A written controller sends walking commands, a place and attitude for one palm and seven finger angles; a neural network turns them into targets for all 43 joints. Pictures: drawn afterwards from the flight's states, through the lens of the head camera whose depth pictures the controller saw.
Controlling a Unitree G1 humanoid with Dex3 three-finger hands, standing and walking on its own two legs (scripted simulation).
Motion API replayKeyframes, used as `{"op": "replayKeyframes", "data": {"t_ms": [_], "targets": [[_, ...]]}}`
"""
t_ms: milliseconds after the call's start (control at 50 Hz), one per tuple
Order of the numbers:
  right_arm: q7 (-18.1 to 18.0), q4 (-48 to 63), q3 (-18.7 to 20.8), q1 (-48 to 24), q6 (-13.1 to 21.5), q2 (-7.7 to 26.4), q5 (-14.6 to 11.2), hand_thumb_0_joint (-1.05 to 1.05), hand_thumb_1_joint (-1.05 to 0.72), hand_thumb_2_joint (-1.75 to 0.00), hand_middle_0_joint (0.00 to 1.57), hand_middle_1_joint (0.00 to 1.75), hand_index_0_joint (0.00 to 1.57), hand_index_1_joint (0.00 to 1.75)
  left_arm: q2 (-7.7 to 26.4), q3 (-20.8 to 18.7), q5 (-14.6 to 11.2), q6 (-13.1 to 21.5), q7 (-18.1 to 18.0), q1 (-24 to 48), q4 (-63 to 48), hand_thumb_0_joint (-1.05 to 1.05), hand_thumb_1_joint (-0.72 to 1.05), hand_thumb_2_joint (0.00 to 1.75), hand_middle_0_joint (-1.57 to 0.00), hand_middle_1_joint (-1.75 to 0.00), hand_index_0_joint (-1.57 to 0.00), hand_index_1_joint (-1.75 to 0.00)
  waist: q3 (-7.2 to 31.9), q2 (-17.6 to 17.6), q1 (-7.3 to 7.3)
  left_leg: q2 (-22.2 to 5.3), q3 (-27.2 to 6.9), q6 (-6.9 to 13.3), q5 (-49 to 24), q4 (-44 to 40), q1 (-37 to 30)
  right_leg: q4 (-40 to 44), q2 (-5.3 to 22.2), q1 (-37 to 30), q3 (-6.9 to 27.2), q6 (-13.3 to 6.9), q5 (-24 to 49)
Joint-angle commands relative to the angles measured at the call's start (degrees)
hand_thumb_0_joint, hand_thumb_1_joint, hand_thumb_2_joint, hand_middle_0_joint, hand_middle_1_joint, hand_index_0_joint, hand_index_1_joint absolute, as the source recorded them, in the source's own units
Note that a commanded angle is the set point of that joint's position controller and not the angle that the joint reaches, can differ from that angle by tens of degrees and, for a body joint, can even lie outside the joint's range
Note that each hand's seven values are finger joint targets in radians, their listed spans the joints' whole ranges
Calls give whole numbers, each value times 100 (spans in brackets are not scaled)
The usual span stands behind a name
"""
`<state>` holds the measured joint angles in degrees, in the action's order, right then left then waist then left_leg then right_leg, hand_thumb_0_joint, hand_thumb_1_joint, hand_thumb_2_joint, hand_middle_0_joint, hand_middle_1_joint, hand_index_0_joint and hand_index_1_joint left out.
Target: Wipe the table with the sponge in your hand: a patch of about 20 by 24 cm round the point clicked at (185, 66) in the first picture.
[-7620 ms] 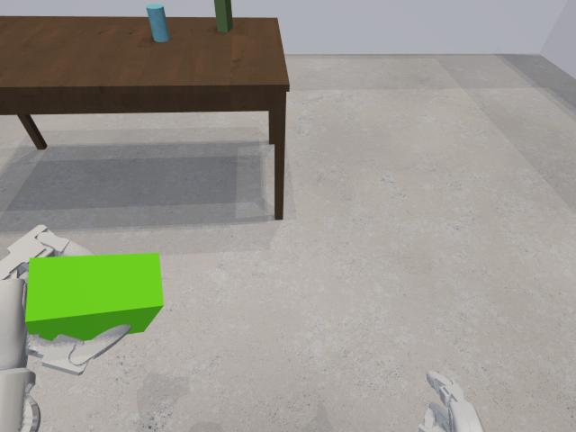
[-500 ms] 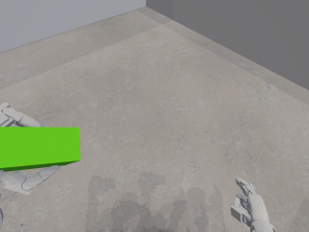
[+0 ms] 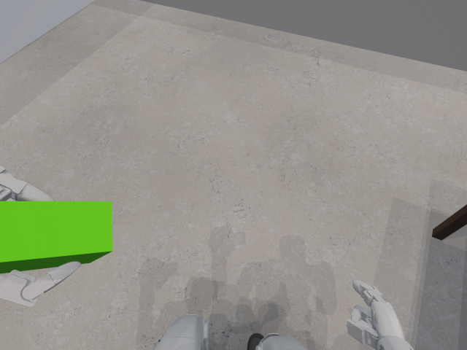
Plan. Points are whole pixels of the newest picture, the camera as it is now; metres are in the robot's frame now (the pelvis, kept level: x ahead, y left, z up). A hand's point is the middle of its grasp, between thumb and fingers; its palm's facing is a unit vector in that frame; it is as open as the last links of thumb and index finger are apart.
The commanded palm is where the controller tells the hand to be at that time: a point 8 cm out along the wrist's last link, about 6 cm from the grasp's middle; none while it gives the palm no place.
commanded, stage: turn to face it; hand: left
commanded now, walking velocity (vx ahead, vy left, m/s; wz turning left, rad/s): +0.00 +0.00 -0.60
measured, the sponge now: (65, 237) +0.23 +0.21 +0.16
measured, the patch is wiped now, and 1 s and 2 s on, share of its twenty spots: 0.00 0.00 0.00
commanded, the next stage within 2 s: none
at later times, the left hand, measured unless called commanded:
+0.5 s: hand (87, 273) +0.19 +0.15 +0.18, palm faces +0.18 -0.86 -0.48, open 10.1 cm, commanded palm +0.15 +0.20 +0.18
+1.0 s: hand (220, 295) +0.17 +0.02 +0.17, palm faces -0.11 -0.86 -0.49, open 10.1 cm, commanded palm +0.15 +0.07 +0.18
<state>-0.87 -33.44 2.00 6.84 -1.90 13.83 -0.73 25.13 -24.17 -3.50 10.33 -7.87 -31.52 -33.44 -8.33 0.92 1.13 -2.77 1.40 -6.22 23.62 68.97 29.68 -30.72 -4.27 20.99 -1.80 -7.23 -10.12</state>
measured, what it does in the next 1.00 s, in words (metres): walks backwards, turning right: left foot, then right foot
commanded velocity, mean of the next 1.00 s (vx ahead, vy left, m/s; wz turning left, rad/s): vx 0.00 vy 0.00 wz -0.60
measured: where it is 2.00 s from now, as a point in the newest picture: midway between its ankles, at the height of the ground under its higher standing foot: outside the picture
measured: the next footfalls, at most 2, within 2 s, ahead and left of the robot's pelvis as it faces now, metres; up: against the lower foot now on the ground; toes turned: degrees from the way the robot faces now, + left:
left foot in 0.34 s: -0.03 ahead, +0.13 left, +0.00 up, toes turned -5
right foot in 0.58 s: -0.05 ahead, -0.20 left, +0.00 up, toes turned -26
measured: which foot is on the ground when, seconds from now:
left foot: up 0.00-0.32, down 0.34-0.60, up 0.62-0.88, down 0.90-1.00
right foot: down 0.00-0.34, up 0.36-0.56, down 0.58-0.94, up 0.96-1.00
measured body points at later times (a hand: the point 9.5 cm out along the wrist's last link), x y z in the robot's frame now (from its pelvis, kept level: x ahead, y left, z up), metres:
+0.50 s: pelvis -0.08 -0.03 +0.00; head -0.05 -0.05 +0.45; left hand +0.17 +0.20 +0.20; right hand +0.04 -0.27 -0.09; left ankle -0.07 +0.13 -0.73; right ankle -0.06 -0.12 -0.68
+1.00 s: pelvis -0.15 -0.07 +0.00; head -0.11 -0.08 +0.44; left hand +0.17 +0.06 +0.20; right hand -0.15 -0.38 -0.08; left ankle -0.07 +0.04 -0.73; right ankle -0.13 -0.17 -0.70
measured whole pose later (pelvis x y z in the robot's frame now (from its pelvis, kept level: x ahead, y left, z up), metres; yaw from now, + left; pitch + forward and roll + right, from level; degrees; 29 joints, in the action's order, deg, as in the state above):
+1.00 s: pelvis -0.15 -0.07 +0.00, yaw -35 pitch +0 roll +2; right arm -1.5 -30.5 2.1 10.7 -1.5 14.5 -0.9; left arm 23.8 -24.8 -1.2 11.6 -7.5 -28.7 -32.4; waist -4.8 -2.7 -1.4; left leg -3.1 7.3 -0.8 16.6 33.4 15.5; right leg -50.6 -5.3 30.4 2.2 -0.1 -20.7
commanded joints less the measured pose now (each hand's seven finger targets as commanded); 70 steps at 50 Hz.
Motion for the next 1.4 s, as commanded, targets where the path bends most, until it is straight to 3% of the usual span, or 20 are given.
{"op": "replayKeyframes", "data": {"t_ms": [0,240,280,320,340,380,440,540,580,600,660,860,880,920,980,1140,1180,1220,1280,1380], "targets": [[2,934,122,-329,150,447,14,0,-90,-90,20,30,20,30,759,-791,-101,318,-226,-51,-764,0,10,130,-120,-160,-120,-160,1840,-547,-279,-48,-213,70,40,-675,144,1320,1685,-1489,2231,112,911],[63,1114,107,-21,-124,512,56,0,-90,-90,20,30,20,30,611,-189,120,321,-119,1088,-787,0,10,130,-120,-160,-120,-160,1686,-655,-287,444,314,489,524,-3904,-1982,2379,1074,-208,2674,667,-1457],[76,1120,134,96,-88,555,47,0,-90,-90,20,30,20,30,706,-152,121,411,-31,1298,-890,0,10,130,-120,-160,-120,-160,1726,-135,-160,-99,82,771,284,-5034,-3019,1596,659,437,2343,903,-1307],[52,1396,209,-263,43,648,115,0,-90,-90,20,30,20,30,723,-290,179,463,73,1473,-1143,0,10,130,-120,-160,-120,-160,1293,1472,-268,-2214,-1478,1596,30,-5761,-2696,-1829,-152,1413,948,1112,-1314],[-11,1367,132,-290,158,313,57,0,-90,-90,20,30,20,30,1037,-611,213,467,39,1431,-1266,0,10,130,-120,-160,-120,-160,1185,1427,-350,-2578,-1270,1779,-492,-5690,-1814,-3372,142,1260,599,1080,-1405],[34,1345,150,-223,258,360,13,0,-90,-90,20,30,20,30,693,-472,177,384,85,949,-987,0,10,130,-120,-160,-120,-160,714,1342,-325,-2335,-396,1626,-905,-5403,-1174,-4294,463,1350,521,1045,-1589],[53,1160,93,128,429,502,-105,0,-90,-90,20,30,20,30,301,-6,129,345,1,966,-951,0,10,130,-120,-160,-120,-160,580,1149,-248,-1954,530,1061,-2592,-4777,-1775,-2163,634,903,-85,1072,-1556],[47,1074,147,271,773,622,-94,0,-90,-90,20,30,20,30,653,-171,256,287,-74,1724,-879,0,10,130,-120,-160,-120,-160,1183,747,-230,-1453,942,529,-2902,-2713,-1692,313,358,-1311,-647,1004,146],[13,1220,21,-116,782,321,-65,0,-90,-90,20,30,20,30,1207,-732,232,385,-194,1404,-858,0,10,130,-120,-160,-120,-160,1419,-1498,-396,-254,675,110,1329,-346,303,566,2236,-2164,2390,-119,4263],[-9,1149,98,-95,704,353,-79,0,-90,-90,20,30,20,30,1219,-890,79,353,-195,1050,-884,0,10,130,-120,-160,-120,-160,1940,-1660,-428,-368,-155,126,1352,156,19,790,2443,-1800,2845,-132,3089],[86,1016,-82,-321,373,234,12,0,-90,-90,20,30,20,30,1263,-1227,-49,480,-212,207,-1659,0,10,130,-120,-160,-120,-160,2127,-337,-328,-332,-287,98,659,-73,4,638,2045,-1727,2156,-271,1420],[61,1037,56,-1,186,447,-63,0,-90,-90,20,30,20,30,734,-843,-25,388,-160,-45,-1024,0,10,130,-120,-160,-120,-160,1663,-614,-179,-90,132,347,-187,-4047,-2117,976,1358,86,2312,159,-550],[16,1077,79,41,216,524,-25,0,-90,-90,20,30,20,30,711,-763,3,424,-119,147,-1075,0,10,130,-120,-160,-120,-160,1512,-214,-150,-446,-155,562,-4,-4610,-2367,604,1052,511,2173,349,-888],[-87,1169,82,-213,285,617,6,0,-90,-90,20,30,20,30,727,-746,132,498,-76,463,-1098,0,10,130,-120,-160,-120,-160,1081,1882,-274,-2308,-1575,1406,284,-5720,-1815,-2255,147,1218,738,835,-1851],[-81,1120,138,-90,432,522,-35,0,-90,-90,20,30,20,30,466,-203,288,447,-52,1045,-1037,0,10,130,-120,-160,-120,-160,658,1093,-216,-2236,-567,1464,-1052,-5233,-1284,-3981,582,1291,322,1035,-1674],[50,1123,121,341,812,607,-22,0,-90,-90,20,30,20,30,537,-72,215,344,-112,1370,-1197,0,10,130,-120,-160,-120,-160,1141,1597,-178,-1760,736,713,-2998,-3887,-2042,-351,346,-466,-810,1111,-1021],[122,1162,96,346,796,511,-64,0,-90,-90,20,30,20,30,733,-307,228,350,-116,1223,-1162,0,10,130,-120,-160,-120,-160,1412,852,-192,-1439,907,432,-2248,-2761,-1594,588,811,-1364,-317,836,378],[58,1330,33,62,706,310,-78,0,-90,-90,20,30,20,30,1256,-928,88,370,-193,771,-950,0,10,130,-120,-160,-120,-160,1765,-1869,-375,-218,519,53,1354,-498,349,672,2336,-2090,2458,-133,4207],[82,1167,-146,-238,346,78,-23,0,-90,-90,20,30,20,30,1079,-1168,-91,392,-182,-235,-1213,0,10,130,-120,-160,-120,-160,2145,-674,-284,-388,-271,48,680,179,830,214,2188,-2768,1927,-317,3941],[97,1115,-136,-423,-4,227,53,0,-90,-90,20,30,20,30,849,-1001,-96,301,-127,-225,-988,0,10,130,-120,-160,-120,-160,1973,-927,-218,-213,30,2,204,-1131,89,631,1826,-2025,1743,-244,3323]]}}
